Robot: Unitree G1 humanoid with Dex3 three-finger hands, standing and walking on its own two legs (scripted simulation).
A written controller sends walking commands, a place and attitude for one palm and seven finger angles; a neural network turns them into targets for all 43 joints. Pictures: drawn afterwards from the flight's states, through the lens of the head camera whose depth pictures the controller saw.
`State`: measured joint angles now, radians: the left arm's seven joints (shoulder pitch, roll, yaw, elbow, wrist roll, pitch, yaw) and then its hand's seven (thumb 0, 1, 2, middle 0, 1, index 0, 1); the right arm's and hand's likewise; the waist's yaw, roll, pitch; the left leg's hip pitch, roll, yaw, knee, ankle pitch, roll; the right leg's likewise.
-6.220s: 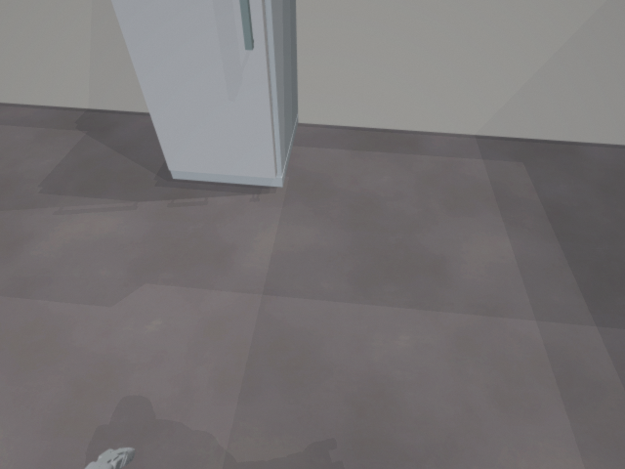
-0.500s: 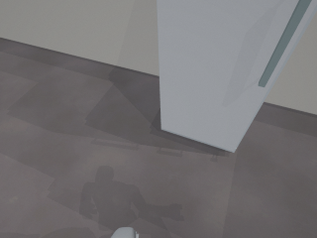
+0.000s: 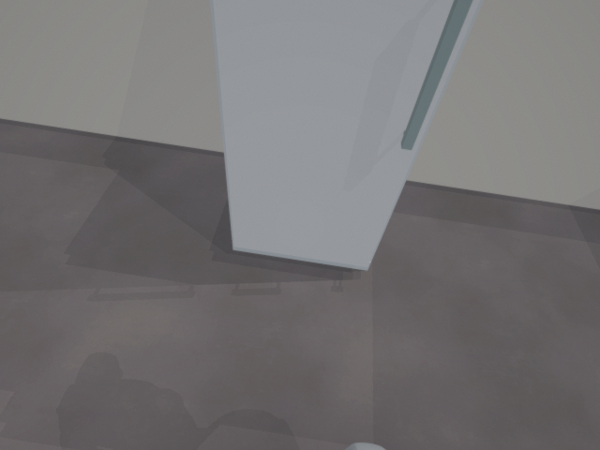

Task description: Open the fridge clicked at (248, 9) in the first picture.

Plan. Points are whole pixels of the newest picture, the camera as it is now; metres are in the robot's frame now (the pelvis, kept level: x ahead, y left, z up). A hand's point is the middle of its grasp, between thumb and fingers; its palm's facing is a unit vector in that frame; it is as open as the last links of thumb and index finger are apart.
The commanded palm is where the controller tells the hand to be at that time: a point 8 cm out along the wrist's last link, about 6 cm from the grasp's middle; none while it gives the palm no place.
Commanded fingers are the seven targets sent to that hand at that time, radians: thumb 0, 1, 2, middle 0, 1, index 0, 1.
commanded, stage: take the last steps up to it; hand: right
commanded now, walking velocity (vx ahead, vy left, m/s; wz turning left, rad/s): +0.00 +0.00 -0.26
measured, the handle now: (435, 63) +0.83 -0.21 +0.13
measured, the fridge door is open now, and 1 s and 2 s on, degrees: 0 0 0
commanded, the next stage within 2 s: come to a stop and stand still in 1.18 s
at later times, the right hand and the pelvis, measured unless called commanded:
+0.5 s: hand out of the picture +0.05 -0.26 -0.18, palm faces +0.10 +0.98 -0.17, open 7.4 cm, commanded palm none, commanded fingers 0.00 -0.90 -0.90 0.20 0.30 0.20 0.30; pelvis +0.05 -0.07 +0.00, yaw -4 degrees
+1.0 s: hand (422, 383) +0.27 -0.20 -0.16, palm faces +0.11 +0.97 -0.23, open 7.1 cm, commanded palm none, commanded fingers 0.00 -0.90 -0.90 0.20 0.30 0.20 0.30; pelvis +0.23 -0.01 +0.00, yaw -4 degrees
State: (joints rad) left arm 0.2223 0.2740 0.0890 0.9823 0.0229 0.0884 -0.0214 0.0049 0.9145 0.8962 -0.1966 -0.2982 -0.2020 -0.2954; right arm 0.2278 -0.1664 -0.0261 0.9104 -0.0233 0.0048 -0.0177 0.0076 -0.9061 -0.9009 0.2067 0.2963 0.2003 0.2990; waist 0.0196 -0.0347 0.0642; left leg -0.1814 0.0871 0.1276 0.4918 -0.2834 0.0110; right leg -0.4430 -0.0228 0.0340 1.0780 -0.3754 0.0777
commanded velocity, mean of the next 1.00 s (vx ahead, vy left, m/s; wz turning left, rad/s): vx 0.29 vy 0.03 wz -0.02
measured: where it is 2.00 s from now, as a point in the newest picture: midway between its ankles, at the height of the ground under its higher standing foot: (296, 421)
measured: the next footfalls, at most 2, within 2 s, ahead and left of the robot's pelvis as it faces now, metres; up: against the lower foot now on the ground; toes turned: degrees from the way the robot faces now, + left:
right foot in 0.18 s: +0.00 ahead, -0.15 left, +0.00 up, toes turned -7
left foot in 0.76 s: +0.29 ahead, +0.08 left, +0.00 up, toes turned +4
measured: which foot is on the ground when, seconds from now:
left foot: down 0.00-0.18, up 0.20-0.74, down 0.76-1.00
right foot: up 0.00-0.16, down 0.18-0.78, up 0.80-1.00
